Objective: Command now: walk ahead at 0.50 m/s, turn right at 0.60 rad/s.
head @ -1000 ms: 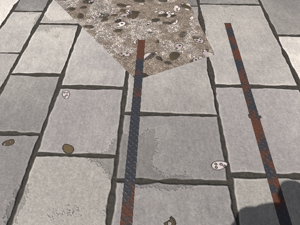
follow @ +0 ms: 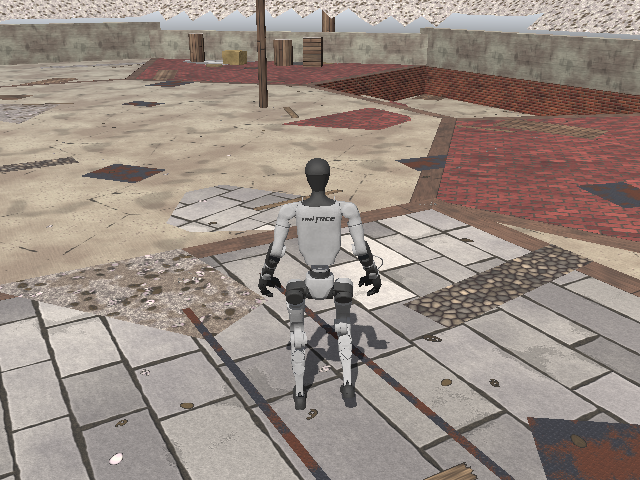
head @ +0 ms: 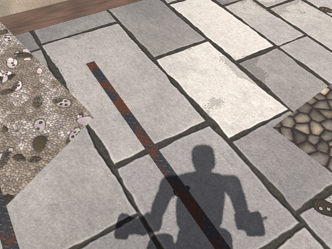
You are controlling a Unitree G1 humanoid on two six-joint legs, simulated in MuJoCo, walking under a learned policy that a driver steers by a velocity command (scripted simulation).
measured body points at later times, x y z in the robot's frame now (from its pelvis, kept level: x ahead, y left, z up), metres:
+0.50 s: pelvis +0.26 -0.08 +0.00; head +0.29 -0.10 +0.44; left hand +0.45 +0.15 -0.10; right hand +0.28 -0.37 -0.13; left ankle +0.21 +0.09 -0.64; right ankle +0.28 -0.17 -0.74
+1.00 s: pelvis +0.54 -0.05 -0.02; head +0.58 -0.04 +0.43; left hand +0.62 +0.23 -0.14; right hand +0.71 -0.32 -0.12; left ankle +0.62 +0.02 -0.74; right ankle +0.38 -0.20 -0.64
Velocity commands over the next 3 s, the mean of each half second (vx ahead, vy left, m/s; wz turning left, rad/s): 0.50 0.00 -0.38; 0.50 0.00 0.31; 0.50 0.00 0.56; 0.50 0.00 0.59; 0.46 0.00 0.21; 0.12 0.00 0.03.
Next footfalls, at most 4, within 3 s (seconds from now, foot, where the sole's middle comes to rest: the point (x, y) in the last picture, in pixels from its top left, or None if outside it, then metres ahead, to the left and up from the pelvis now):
0.34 right None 0.32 -0.18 -0.78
0.90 left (160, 209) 0.66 0.02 -0.78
1.40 right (191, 151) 0.96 -0.13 -0.78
1.92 left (118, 130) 1.09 0.23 -0.78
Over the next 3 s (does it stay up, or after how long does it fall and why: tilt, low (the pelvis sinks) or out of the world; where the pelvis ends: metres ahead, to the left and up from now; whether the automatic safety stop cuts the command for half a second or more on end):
stays up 1.36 0.31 0.00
